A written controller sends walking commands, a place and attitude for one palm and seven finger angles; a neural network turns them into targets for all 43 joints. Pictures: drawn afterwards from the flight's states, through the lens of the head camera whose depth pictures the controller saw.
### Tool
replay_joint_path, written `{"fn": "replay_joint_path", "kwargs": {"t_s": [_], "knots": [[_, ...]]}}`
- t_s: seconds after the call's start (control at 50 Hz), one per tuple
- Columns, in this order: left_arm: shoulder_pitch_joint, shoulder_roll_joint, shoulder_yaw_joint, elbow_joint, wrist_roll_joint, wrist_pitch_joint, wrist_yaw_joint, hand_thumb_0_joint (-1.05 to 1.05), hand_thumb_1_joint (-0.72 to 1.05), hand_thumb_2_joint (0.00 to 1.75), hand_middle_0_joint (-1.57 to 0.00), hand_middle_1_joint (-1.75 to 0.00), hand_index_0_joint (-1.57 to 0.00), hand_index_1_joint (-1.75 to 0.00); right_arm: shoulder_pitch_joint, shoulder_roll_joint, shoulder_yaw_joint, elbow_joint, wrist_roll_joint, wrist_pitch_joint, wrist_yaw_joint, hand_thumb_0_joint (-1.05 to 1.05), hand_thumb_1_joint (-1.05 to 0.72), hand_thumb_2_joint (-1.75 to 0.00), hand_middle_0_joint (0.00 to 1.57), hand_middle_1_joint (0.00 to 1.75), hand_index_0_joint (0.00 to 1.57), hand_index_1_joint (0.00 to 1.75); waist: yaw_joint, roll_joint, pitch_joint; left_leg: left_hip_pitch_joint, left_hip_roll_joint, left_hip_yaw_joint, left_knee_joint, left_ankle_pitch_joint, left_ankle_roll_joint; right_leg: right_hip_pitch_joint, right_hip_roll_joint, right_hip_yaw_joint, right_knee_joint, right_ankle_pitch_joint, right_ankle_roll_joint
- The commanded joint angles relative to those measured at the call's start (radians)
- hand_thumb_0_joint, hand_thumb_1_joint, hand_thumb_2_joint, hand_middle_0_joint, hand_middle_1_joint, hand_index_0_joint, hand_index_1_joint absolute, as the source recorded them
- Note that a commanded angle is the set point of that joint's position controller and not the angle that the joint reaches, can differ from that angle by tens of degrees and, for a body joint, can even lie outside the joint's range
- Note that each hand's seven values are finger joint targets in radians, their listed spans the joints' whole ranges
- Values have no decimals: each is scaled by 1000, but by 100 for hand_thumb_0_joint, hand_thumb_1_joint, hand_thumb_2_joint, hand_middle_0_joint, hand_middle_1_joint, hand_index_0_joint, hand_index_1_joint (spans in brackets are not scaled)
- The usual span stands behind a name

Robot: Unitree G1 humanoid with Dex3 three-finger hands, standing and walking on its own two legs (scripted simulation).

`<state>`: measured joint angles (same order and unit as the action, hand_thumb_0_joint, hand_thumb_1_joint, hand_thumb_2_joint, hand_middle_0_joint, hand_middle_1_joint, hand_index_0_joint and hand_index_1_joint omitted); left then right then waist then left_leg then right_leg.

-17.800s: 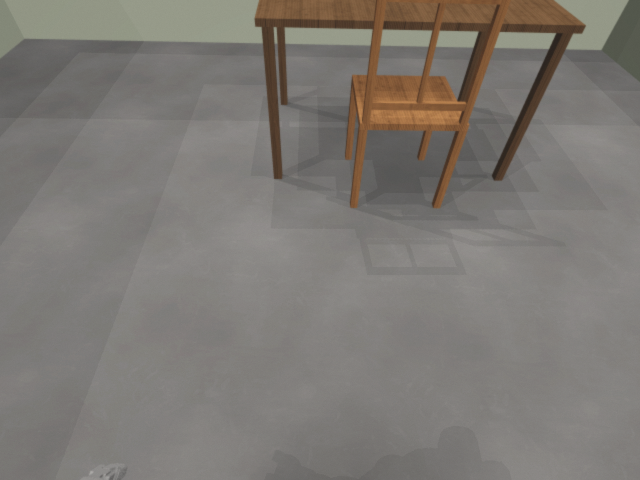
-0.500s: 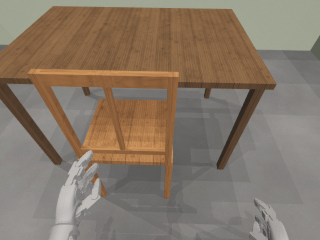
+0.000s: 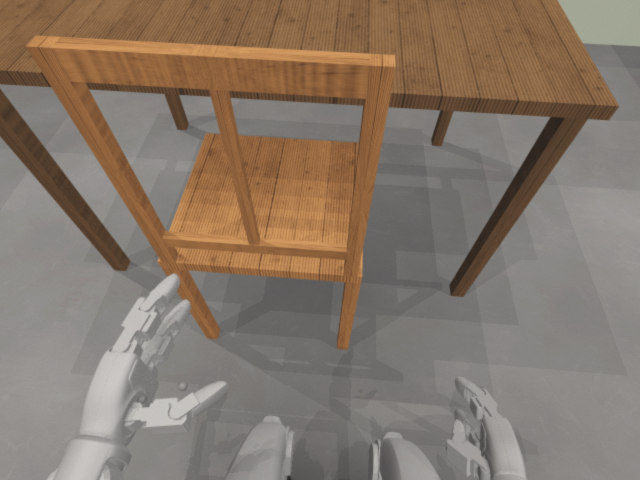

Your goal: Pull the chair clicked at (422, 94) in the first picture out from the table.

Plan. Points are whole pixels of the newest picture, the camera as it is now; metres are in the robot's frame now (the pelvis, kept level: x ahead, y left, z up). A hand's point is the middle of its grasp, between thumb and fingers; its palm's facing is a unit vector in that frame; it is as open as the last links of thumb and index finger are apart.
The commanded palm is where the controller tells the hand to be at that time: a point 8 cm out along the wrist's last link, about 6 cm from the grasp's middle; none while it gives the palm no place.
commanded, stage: raise the hand toward the chair's back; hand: left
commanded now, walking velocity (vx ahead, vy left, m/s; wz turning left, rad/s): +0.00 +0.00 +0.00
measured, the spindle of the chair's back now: (240, 180) +0.52 +0.16 +0.03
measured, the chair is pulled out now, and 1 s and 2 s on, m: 0.00 0.00 0.00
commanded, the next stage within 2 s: aim the fingers beside a spindle in 1.32 s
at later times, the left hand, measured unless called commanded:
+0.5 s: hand (154, 351) +0.24 +0.20 +0.07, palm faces +0.01 -1.00 -0.05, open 16.3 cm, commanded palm +0.22 +0.26 +0.07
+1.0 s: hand (145, 317) +0.28 +0.21 +0.07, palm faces -0.01 -1.00 -0.05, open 16.9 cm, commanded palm +0.25 +0.27 +0.07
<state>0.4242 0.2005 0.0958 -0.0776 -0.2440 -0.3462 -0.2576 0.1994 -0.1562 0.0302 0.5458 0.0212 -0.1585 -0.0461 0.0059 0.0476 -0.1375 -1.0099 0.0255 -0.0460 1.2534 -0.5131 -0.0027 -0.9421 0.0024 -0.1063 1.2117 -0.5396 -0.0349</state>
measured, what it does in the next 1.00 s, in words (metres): stands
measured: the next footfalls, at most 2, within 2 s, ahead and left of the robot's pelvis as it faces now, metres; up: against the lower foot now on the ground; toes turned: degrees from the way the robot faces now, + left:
none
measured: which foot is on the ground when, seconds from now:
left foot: down 0.00-1.00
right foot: down 0.00-1.00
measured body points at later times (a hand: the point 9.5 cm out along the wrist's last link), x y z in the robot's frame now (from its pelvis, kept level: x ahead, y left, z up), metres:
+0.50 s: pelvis +0.02 +0.01 +0.02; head +0.08 +0.02 +0.46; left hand +0.24 +0.25 +0.07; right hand +0.21 -0.23 -0.05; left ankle +0.05 +0.12 -0.63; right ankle +0.03 -0.10 -0.63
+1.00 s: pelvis +0.03 +0.01 +0.03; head +0.10 +0.02 +0.48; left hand +0.27 +0.27 +0.08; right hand +0.19 -0.24 -0.05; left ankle +0.05 +0.12 -0.63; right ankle +0.03 -0.10 -0.63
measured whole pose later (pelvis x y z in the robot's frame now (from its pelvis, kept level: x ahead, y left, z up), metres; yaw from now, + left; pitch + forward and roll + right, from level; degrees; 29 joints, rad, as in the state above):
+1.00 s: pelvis +0.03 +0.01 +0.03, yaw +0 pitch +15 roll -3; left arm 0.28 0.26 0.23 0.09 -0.29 -0.37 -0.29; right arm 0.25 -0.25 0.00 0.55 0.03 -0.18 -0.05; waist -0.03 0.04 -0.13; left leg -0.87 0.02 -0.02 1.10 -0.49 0.02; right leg -0.80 0.00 -0.08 1.05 -0.51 -0.01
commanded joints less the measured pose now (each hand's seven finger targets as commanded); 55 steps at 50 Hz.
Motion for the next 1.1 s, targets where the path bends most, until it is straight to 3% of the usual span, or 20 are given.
{"fn": "replay_joint_path", "kwargs": {"t_s": [0.0,0.02,0.1,0.18,0.22,0.28,0.4,0.54,0.66,0.78,0.86,0.96,1.0,1.06,1.08], "knots": [[39,105,112,-236,-18,-84,70,0,-3,50,-11,-15,-11,-15,-74,-157,-83,-186,6,-73,-29,0,-90,-90,20,30,20,30,12,-45,-249,197,-22,-2,-235,154,32,174,12,62,-254,57,16],[24,99,96,-243,-16,-105,79,0,-6,49,-10,-15,-10,-15,-72,-159,-84,-177,4,-79,-28,0,-90,-90,20,30,20,30,1,-19,-236,207,-22,0,-231,162,32,162,9,64,-253,73,15],[22,91,74,-162,-2,-154,79,0,-15,45,-10,-14,-10,-14,-57,-178,-88,-159,1,-91,-22,0,-90,-90,20,30,20,30,-26,-49,-180,180,-22,1,-236,111,30,121,7,62,-264,19,18],[3,127,97,-129,-4,-160,55,0,-24,41,-9,-12,-9,-12,-46,-196,-93,-159,8,-91,-25,0,-90,-90,20,30,20,30,-25,-34,-170,193,-23,3,-255,92,30,122,8,61,-273,9,15],[-16,135,104,-173,-14,-161,51,0,-29,39,-8,-11,-8,-11,-38,-200,-94,-168,7,-93,-26,0,-90,-90,20,30,20,30,-17,12,-210,232,-24,5,-264,128,30,146,6,56,-265,60,12],[-19,147,131,-167,-18,-153,62,0,-36,36,-7,-10,-7,-10,-28,-197,-94,-165,5,-86,-25,0,-90,-90,20,30,20,30,-14,5,-221,258,-22,2,-275,173,29,170,14,43,-265,110,12],[-50,133,110,-126,-8,-141,53,0,-50,30,-6,-8,-6,-8,-22,-205,-89,-169,4,-71,-17,0,-90,-90,20,30,20,30,-32,26,-186,289,-19,-2,-284,206,25,157,17,30,-266,163,11],[-124,167,149,-112,-25,-115,10,0,-50,30,-6,-8,-6,-8,-10,-212,-81,-174,5,-64,-19,0,-90,-90,20,30,20,30,-30,12,-226,322,-19,-5,-287,248,24,193,18,31,-273,215,13],[-171,185,173,-95,-39,-103,-9,0,-50,30,-6,-8,-6,-8,-4,-213,-75,-163,5,-69,-19,0,-90,-90,20,30,20,30,-32,30,-233,338,-20,-5,-292,279,23,210,16,31,-281,246,14],[-202,219,216,-31,-50,-88,-28,0,-50,30,-6,-8,-6,-8,0,-222,-77,-149,8,-69,-23,0,-90,-90,20,30,20,30,-32,0,-228,332,-21,1,-299,285,26,228,17,36,-297,253,17],[-185,193,201,-28,-63,-89,-42,0,-50,30,-6,-8,-6,-8,6,-224,-81,-152,12,-74,-21,0,-90,-90,20,30,20,30,-27,5,-242,347,-23,5,-308,306,25,250,15,37,-303,276,17],[-188,205,208,-38,-54,-102,-28,0,-50,30,-6,-8,-6,-8,6,-224,-84,-151,9,-74,-14,0,-90,-90,20,30,20,30,-25,25,-228,351,-23,5,-317,311,22,243,13,32,-301,272,16],[-183,204,212,-30,-51,-110,-18,0,-50,30,-6,-8,-6,-8,5,-223,-85,-148,9,-72,-14,0,-90,-90,20,30,20,30,-27,4,-224,343,-22,7,-315,309,24,247,13,35,-301,273,17],[-195,209,212,-42,-51,-126,-13,0,-50,30,-6,-8,-6,-8,6,-224,-85,-148,7,-74,-12,0,-90,-90,20,30,20,30,-26,40,-231,357,-20,7,-316,298,22,228,13,34,-298,254,15],[-187,219,224,-23,-51,-125,-10,0,-50,30,-6,-8,-6,-8,5,-225,-85,-142,5,-71,-13,0,-90,-90,20,30,20,30,-29,2,-228,340,-20,6,-313,294,25,235,14,35,-300,253,17]]}}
